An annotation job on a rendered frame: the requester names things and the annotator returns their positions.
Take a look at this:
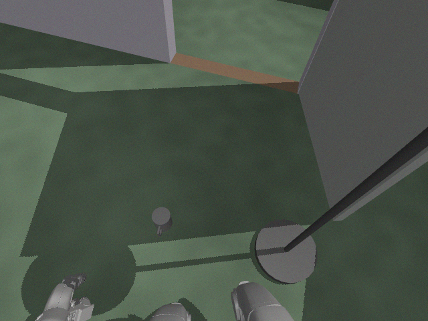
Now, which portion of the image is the floor lamp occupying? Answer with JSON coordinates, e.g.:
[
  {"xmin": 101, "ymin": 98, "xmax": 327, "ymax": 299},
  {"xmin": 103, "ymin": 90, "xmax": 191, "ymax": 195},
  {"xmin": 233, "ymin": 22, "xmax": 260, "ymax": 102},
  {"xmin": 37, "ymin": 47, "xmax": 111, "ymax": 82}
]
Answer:
[{"xmin": 254, "ymin": 127, "xmax": 428, "ymax": 284}]

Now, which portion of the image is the left robot hand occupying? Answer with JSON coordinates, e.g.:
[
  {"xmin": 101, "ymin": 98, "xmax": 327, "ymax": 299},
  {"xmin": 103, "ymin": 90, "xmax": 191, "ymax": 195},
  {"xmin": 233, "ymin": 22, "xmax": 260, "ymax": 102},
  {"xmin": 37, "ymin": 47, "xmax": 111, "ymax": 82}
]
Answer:
[{"xmin": 43, "ymin": 273, "xmax": 94, "ymax": 321}]

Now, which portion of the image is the mug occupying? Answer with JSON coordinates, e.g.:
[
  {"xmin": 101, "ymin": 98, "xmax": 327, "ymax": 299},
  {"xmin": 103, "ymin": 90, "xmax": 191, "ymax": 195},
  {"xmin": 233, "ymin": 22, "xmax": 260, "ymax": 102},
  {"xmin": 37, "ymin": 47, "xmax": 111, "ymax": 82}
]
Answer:
[{"xmin": 152, "ymin": 207, "xmax": 173, "ymax": 237}]

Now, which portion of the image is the left robot arm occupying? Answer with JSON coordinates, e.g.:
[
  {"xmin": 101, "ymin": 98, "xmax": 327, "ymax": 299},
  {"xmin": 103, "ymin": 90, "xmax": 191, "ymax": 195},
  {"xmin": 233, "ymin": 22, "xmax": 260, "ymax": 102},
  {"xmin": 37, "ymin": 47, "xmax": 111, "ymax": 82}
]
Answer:
[{"xmin": 35, "ymin": 308, "xmax": 70, "ymax": 321}]

